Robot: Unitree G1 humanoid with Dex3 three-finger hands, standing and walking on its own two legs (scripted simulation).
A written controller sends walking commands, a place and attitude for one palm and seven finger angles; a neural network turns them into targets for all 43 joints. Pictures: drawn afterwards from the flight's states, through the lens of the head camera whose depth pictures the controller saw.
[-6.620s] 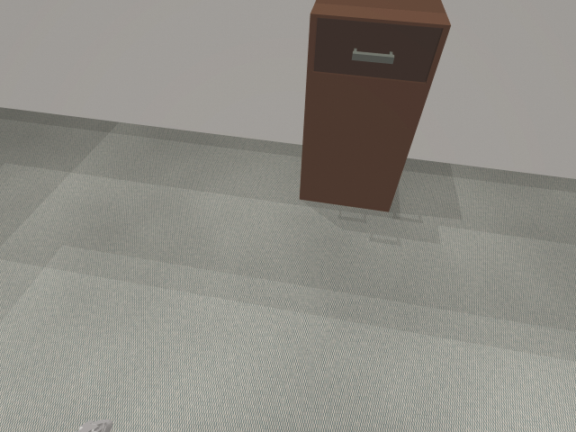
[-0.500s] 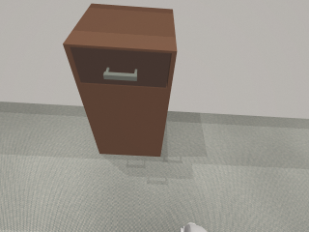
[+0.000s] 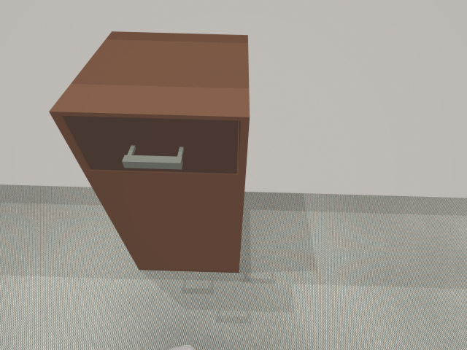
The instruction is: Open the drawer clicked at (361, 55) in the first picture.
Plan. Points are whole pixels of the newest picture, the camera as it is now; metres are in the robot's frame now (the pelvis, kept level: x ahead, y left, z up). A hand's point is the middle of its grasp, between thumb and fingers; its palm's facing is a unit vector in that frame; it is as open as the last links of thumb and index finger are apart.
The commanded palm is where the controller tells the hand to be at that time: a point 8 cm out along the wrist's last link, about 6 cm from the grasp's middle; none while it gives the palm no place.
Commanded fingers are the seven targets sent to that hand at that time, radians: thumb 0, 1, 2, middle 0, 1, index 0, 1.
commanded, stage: come to a stop and stand still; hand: left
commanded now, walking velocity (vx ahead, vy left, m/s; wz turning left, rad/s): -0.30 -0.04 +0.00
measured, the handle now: (155, 156) +0.54 +0.23 -0.01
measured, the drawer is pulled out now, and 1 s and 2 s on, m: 0.00 0.00 0.00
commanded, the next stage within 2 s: look again from close up in 1.24 s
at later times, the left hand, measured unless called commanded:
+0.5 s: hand out of the picture +0.04 +0.16 -0.17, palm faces +0.02 -0.95 -0.30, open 7.4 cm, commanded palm none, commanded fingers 0.00 0.90 0.90 -0.20 -0.30 -0.20 -0.30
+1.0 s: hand out of the picture -0.01 +0.12 -0.17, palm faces +0.02 -0.98 -0.20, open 7.3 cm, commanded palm none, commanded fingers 0.00 0.90 0.90 -0.20 -0.30 -0.20 -0.30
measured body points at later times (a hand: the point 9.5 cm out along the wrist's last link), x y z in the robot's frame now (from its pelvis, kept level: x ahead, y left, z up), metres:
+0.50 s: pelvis +0.00 -0.04 -0.01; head +0.02 -0.07 +0.44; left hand +0.04 +0.21 -0.14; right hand +0.07 -0.28 -0.18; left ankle +0.05 +0.12 -0.71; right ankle +0.00 -0.13 -0.74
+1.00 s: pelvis -0.02 -0.06 +0.00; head -0.02 -0.06 +0.45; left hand -0.01 +0.17 -0.15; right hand -0.05 -0.26 -0.16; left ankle -0.05 +0.08 -0.74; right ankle +0.00 -0.13 -0.74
